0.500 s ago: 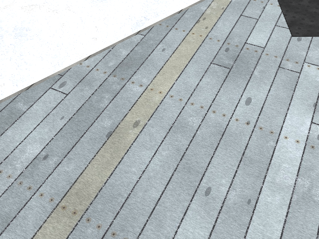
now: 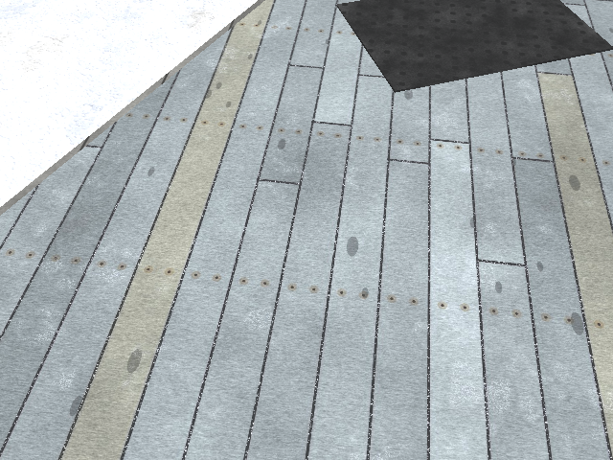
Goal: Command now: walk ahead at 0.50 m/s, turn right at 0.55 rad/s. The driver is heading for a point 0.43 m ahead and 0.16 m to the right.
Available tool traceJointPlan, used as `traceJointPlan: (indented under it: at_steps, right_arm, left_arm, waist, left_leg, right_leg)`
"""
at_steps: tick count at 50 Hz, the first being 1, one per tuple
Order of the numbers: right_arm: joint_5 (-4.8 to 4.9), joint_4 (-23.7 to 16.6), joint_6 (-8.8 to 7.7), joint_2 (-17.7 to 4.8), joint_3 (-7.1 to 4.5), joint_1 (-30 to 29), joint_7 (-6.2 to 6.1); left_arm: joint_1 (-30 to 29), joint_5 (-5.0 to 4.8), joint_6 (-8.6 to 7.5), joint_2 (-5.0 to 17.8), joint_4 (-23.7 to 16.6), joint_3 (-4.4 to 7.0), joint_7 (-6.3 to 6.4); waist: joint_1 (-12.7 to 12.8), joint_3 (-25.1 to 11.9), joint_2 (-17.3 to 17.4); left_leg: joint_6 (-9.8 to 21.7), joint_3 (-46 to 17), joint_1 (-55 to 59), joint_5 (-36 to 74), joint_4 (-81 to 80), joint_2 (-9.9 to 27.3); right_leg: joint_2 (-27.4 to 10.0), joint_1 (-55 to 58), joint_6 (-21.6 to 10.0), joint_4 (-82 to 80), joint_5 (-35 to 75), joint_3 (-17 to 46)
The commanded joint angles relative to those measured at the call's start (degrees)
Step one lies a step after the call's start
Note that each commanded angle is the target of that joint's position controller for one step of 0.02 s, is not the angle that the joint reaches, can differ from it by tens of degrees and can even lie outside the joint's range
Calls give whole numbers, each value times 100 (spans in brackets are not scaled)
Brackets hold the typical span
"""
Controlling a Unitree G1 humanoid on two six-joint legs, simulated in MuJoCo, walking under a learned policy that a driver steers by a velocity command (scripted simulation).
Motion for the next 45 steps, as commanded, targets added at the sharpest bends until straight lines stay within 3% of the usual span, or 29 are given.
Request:
traceJointPlan:
  at_steps: [1,3,5,7,8,9,10,11,12,13,14,15,16,19,20,24,29,31,33,34,35,36,37,38,39,40,42,45]
  right_arm:
    - [0,-264,-66,-789,-134,-6,-46]
    - [-3,-195,-8,-862,-154,154,-74]
    - [-14,-173,70,-986,-180,165,-102]
    - [-22,-183,193,-1163,-223,151,-106]
    - [-11,-249,249,-1182,-219,97,-88]
    - [55,-493,252,-903,-145,173,-44]
    - [58,-948,177,-612,-106,17,72]
    - [15,-1097,119,-1003,-171,-748,95]
    - [93,-1142,43,-859,-117,-864,117]
    - [85,-1034,11,-817,-107,-709,98]
    - [-33,-1001,92,-808,-119,-659,83]
    - [-124,-976,204,-750,-101,-444,81]
    - [-160,-988,301,-749,-102,-442,90]
    - [-155,-1159,441,-701,-94,-876,143]
    - [-140,-1226,456,-709,-92,-1074,144]
    - [-72,-1378,459,-655,-38,-1520,132]
    - [-6,-1503,420,-636,68,-2042,121]
    - [-7,-1425,363,-695,82,-1875,97]
    - [-16,-1160,282,-902,20,-1151,28]
    - [-29,-995,203,-944,2,-645,-13]
    - [-69,-849,109,-1130,-29,-44,-66]
    - [-37,-894,146,-1509,-93,51,-52]
    - [159,-920,243,-1128,-7,-108,12]
    - [190,-978,258,-874,70,-550,50]
    - [143,-1023,284,-647,149,-963,37]
    - [107,-1002,300,-478,233,-1149,0]
    - [28,-886,339,-596,242,-1236,-29]
    - [3,-720,378,-825,194,-1016,-26]
  left_arm:
    - [-691,8,-52,75,-541,-77,-82]
    - [-820,40,-49,159,-627,-64,-97]
    - [-646,67,-38,248,-612,-25,-68]
    - [183,67,-66,415,-406,73,-4]
    - [1094,107,-124,590,-122,178,67]
    - [1811,190,-147,1192,3,366,167]
    - [1555,28,-98,1710,-147,467,206]
    - [1606,-38,-22,1592,-147,427,254]
    - [1313,-72,-30,1336,-99,358,306]
    - [1044,-95,-73,1049,-117,286,318]
    - [793,-155,-119,865,-143,225,329]
    - [727,-173,-179,819,-185,195,332]
    - [794,-191,-249,778,-170,172,321]
    - [1115,-191,-343,957,-116,199,305]
    - [1251,-186,-351,971,-79,188,307]
    - [1685,-185,-334,877,42,120,339]
    - [1998,-103,-255,736,162,13,461]
    - [1928,-48,-234,743,183,-11,506]
    - [1724,-60,-264,864,172,4,537]
    - [1561,-117,-293,923,174,9,524]
    - [1439,-195,-361,861,32,-30,497]
    - [2370,-362,-327,397,101,-84,503]
    - [2521,-242,-234,718,298,-29,527]
    - [2222,-83,-154,765,394,-5,518]
    - [1920,-9,-106,666,367,-30,483]
    - [1730,-10,-27,575,366,-48,442]
    - [1843,1,139,401,490,-103,390]
    - [1687,-42,277,313,616,-165,446]
  waist:
    - [8,309,628]
    - [-8,337,613]
    - [107,179,709]
    - [452,-318,768]
    - [849,-805,541]
    - [1058,-1460,-222]
    - [693,-1811,-1293]
    - [887,-1466,-240]
    - [679,-798,6]
    - [398,-410,330]
    - [180,-259,455]
    - [51,-336,198]
    - [4,-345,207]
    - [75,-200,171]
    - [127,-78,155]
    - [306,-194,-48]
    - [574,-227,-230]
    - [491,-231,-278]
    - [169,-383,-334]
    - [-146,-494,-205]
    - [-375,-971,161]
    - [-5,-1771,1493]
    - [72,-2150,1066]
    - [176,-1395,454]
    - [268,-906,298]
    - [353,-584,351]
    - [496,-441,818]
    - [391,-573,922]
  left_leg:
    - [570,-359,-198,2434,-601,1598]
    - [537,-213,190,2911,-388,1699]
    - [464,2,504,4419,244,1714]
    - [426,128,582,5543,1689,1691]
    - [286,236,43,4969,3025,1598]
    - [34,268,-1617,2795,4945,1307]
    - [-276,-469,-3733,-1674,6755,16]
    - [-207,-1439,-4373,-1244,6842,265]
    - [-146,-1487,-4428,-634,6478,537]
    - [-129,-1509,-4053,-340,5854,735]
    - [-160,-1549,-3708,-243,5520,827]
    - [-244,-1562,-3333,-228,5331,848]
    - [-316,-1561,-3241,-270,5205,844]
    - [-481,-1438,-3481,169,4558,792]
    - [-514,-1403,-3642,397,4311,771]
    - [-436,-1249,-3628,1072,3478,538]
    - [-181,-1126,-3380,1463,2459,183]
    - [-42,-1133,-2964,1240,2062,29]
    - [163,-1187,-2138,1067,1558,-127]
    - [271,-1258,-1514,1706,876,-30]
    - [471,-1885,-233,3982,905,718]
    - [1589,-3494,1230,7386,1486,2413]
    - [1979,-4088,928,7200,1166,2630]
    - [1853,-3604,158,6007,867,2301]
    - [1600,-3191,-423,4871,580,1973]
    - [1333,-2793,-958,4135,303,1686]
    - [986,-2233,-1614,3177,80,1202]
    - [948,-2277,-1577,1789,-64,1145]
  right_leg:
    - [60,191,-92,-757,174,-324]
    - [157,271,-239,-1028,-149,-465]
    - [455,674,-443,-1186,-668,-671]
    - [906,1618,-703,-1394,-1203,-813]
    - [1050,2827,-891,-1848,-1045,-677]
    - [-112,4484,-1339,-2157,-1958,1036]
    - [-1469,5504,-2075,-3064,-1821,4217]
    - [-1365,5331,-1905,-3310,-1363,3904]
    - [-1262,4644,-1752,-3304,-813,3083]
    - [-961,3916,-1498,-3372,-64,2555]
    - [-632,3460,-1280,-3453,348,2114]
    - [-564,3136,-1328,-3484,808,1958]
    - [-457,3050,-1341,-3494,1112,1866]
    - [-195,2853,-1253,-3684,888,1703]
    - [-191,2895,-1180,-3682,1387,1641]
    - [-25,3283,-621,-3171,3801,1163]
    - [-23,3830,-351,-2822,4204,1149]
    - [-86,3911,-310,-2537,4462,1215]
    - [-144,3936,-219,-1927,4972,1381]
    - [-33,3869,-152,-1321,4711,1329]
    - [234,3193,-75,-386,3257,1254]
    - [1175,1970,221,1512,-1694,821]
    - [1398,1734,178,2054,-3221,947]
    - [1195,1605,209,2211,-2941,1142]
    - [1025,1552,236,1945,-2717,1090]
    - [844,1731,288,1469,-2566,1063]
    - [827,2359,406,662,-2356,730]
    - [778,2544,455,-355,-2457,434]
